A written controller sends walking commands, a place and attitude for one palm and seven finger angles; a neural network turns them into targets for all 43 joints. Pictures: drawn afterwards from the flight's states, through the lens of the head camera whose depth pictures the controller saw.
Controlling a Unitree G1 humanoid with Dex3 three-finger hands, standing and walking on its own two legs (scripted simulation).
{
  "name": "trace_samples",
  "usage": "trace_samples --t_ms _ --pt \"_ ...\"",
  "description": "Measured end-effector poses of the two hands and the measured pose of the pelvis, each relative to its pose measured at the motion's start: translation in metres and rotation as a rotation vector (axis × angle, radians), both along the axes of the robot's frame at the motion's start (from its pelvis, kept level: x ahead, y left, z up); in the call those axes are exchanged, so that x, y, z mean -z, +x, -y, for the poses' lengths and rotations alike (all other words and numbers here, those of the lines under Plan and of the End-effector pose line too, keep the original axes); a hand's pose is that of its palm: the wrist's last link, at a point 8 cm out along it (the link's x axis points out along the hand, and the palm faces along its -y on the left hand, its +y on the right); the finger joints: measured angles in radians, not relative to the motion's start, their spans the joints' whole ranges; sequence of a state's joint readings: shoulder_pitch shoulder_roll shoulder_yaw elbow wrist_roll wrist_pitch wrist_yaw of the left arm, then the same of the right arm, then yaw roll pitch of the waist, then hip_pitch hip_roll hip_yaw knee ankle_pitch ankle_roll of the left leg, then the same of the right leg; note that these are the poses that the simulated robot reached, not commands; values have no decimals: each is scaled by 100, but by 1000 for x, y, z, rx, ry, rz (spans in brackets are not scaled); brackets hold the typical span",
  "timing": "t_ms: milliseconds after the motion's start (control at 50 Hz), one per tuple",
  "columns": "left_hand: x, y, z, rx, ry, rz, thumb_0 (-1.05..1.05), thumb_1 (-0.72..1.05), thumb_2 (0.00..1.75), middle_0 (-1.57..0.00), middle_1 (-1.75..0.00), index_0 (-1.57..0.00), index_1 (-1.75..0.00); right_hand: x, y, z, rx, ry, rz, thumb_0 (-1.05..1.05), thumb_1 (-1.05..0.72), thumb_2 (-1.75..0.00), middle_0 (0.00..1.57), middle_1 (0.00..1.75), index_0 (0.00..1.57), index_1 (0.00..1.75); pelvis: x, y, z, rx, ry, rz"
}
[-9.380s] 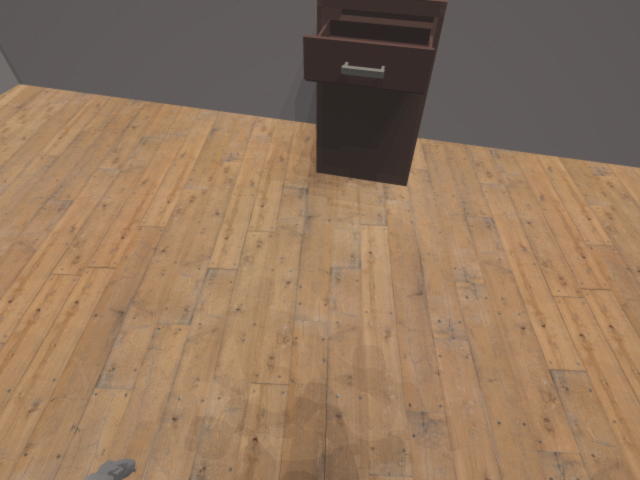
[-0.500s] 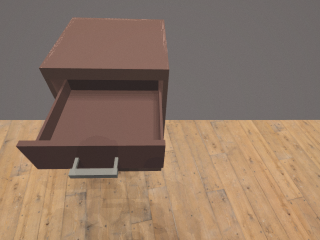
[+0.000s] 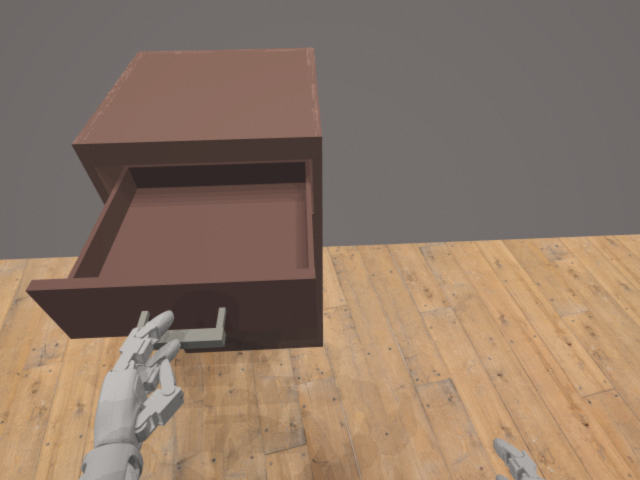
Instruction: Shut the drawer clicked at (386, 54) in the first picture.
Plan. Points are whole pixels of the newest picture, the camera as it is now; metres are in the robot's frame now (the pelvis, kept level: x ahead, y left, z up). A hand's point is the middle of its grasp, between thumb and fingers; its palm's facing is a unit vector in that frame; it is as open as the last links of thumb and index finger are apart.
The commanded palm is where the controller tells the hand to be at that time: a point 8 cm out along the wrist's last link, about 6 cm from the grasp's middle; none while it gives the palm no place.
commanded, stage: raise the hand and make a fist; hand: left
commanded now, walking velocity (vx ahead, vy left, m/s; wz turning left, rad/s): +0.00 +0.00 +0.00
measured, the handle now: (180, 327) +0.36 +0.23 -0.05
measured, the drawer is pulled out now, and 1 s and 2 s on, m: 0.30 0.30 0.30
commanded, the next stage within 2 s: bring the fist close to the handle in 1.66 s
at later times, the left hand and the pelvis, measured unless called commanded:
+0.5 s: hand (201, 440) +0.18 +0.15 -0.01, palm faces -0.11 -0.99 -0.05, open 4.3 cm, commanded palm +0.14 +0.23 +0.00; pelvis -0.03 -0.04 -0.07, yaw +1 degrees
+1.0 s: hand (160, 445) +0.16 +0.17 +0.04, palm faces +0.08 -1.00 -0.03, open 3.1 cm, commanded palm +0.13 +0.22 +0.04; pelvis -0.01 +0.00 -0.05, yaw +1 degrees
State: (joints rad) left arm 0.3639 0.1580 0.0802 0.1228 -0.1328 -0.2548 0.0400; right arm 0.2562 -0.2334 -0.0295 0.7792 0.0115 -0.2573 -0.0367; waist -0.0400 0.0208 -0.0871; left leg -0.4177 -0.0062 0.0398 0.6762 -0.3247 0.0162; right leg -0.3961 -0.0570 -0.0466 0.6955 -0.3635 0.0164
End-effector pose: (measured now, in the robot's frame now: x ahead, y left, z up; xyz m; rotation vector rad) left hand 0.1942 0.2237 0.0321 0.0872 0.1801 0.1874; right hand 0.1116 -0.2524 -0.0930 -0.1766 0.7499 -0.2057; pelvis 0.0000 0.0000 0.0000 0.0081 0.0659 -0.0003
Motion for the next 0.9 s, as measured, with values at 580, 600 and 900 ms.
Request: trace_samples --t_ms 580,600,900 --pt "36 -22 7 160 -92 -2 2 90 90 -85 -101 -84 -100 47 7 3 0 59 44 1 -90 -90 20 30 20 30 54 -23 34 -6 -18 -127" --pt "31 -25 1 114 -82 13 2 90 90 -87 -103 -86 -103 46 2 6 16 50 28 1 -90 -90 20 30 20 30 51 -20 32 -2 -16 -128" --pt "16 -63 1 178 -60 131 2 90 90 -117 -135 -116 -135 10 59 -9 -95 -56 184 1 -91 -90 20 30 20 30 52 -15 2 -24 -47 -129"
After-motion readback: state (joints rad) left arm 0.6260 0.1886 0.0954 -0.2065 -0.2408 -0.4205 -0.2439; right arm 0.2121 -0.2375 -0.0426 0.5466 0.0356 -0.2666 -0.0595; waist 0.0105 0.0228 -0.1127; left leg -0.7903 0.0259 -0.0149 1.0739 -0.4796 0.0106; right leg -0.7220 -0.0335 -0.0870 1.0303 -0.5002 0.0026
